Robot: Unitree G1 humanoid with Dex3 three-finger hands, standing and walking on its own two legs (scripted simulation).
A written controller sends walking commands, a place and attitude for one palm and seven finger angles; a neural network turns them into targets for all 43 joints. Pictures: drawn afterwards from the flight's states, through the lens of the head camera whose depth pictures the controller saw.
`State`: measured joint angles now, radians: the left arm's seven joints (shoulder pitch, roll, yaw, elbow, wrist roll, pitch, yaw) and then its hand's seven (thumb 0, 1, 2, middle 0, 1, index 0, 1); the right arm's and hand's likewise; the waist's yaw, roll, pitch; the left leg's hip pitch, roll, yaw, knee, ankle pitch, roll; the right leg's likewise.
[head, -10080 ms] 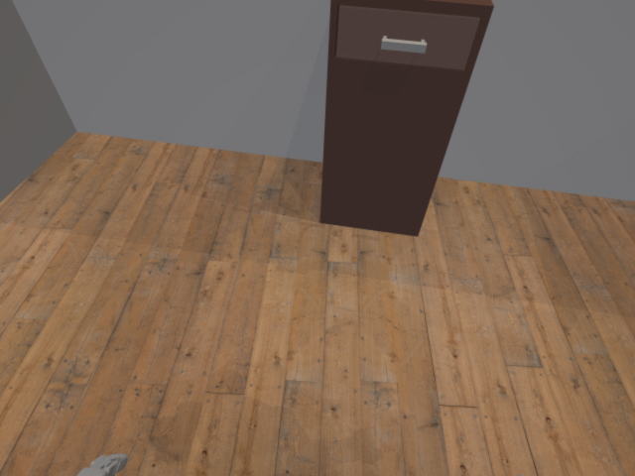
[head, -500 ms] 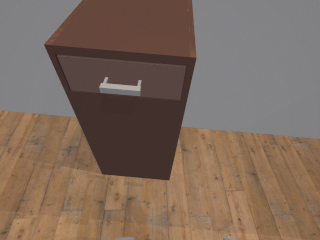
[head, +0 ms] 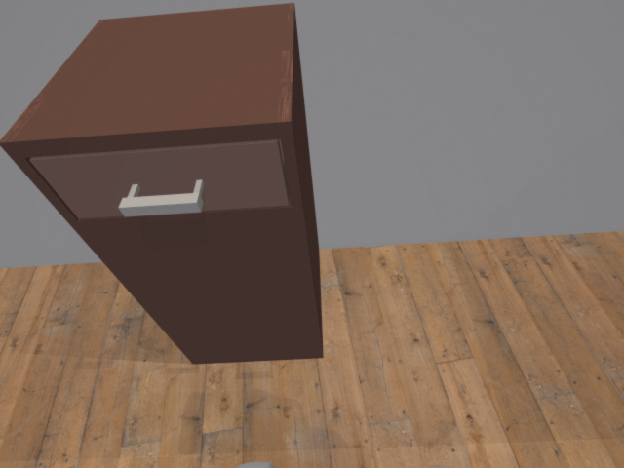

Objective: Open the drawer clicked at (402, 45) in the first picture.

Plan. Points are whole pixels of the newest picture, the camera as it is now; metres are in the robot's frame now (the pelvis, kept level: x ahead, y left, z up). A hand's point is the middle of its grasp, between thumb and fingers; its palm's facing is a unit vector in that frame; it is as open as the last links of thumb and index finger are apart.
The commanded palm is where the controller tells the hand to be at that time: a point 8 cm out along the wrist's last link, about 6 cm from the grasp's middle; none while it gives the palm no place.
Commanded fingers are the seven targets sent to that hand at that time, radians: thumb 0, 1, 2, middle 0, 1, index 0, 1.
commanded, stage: come to a stop and stand still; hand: left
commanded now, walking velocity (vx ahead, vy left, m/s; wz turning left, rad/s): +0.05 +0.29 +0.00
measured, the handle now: (164, 196) +0.50 +0.27 +0.05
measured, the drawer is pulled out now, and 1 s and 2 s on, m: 0.00 0.00 0.00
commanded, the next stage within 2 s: look again from close up in 0.90 s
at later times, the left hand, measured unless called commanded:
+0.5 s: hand out of the picture -0.06 +0.23 -0.17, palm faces +0.12 -0.97 -0.23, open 7.4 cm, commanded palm none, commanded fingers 0.00 0.90 0.90 -0.20 -0.30 -0.20 -0.30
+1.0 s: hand out of the picture -0.04 +0.21 -0.17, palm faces +0.04 -0.98 -0.20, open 7.3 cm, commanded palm none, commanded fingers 0.00 0.90 0.90 -0.20 -0.30 -0.20 -0.30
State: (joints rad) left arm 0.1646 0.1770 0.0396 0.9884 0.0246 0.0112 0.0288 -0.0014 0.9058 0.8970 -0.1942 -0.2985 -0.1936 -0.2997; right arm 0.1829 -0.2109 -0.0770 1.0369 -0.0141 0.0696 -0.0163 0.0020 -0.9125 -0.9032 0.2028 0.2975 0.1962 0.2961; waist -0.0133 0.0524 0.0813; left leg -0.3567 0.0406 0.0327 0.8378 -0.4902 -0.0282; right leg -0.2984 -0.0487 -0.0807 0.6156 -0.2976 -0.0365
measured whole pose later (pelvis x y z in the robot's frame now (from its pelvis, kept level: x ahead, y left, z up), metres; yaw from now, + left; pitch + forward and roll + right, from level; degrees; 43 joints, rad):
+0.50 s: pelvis -0.05 +0.03 +0.01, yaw +1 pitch +0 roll +1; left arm 0.29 0.20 0.06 1.08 0.02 0.05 0.02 0.00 0.90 0.90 -0.20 -0.30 -0.20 -0.30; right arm 0.23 -0.18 -0.04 1.03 -0.02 0.02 -0.01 0.00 -0.91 -0.90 0.20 0.30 0.19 0.30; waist 0.04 -0.03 0.02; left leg -0.15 0.02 0.02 0.45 -0.31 -0.01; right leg -0.36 -0.06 -0.07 0.54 -0.23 0.01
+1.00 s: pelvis -0.05 +0.04 +0.01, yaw +0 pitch -1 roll +0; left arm 0.24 0.16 0.01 1.14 0.00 0.00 0.04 0.01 0.93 0.90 -0.20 -0.30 -0.20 -0.30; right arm 0.29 -0.12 0.00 1.15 -0.01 0.00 -0.03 0.01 -0.91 -0.90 0.20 0.30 0.20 0.30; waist 0.00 -0.01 0.04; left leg -0.11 0.02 0.04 0.41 -0.28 -0.01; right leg -0.18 -0.01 -0.04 0.44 -0.24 0.00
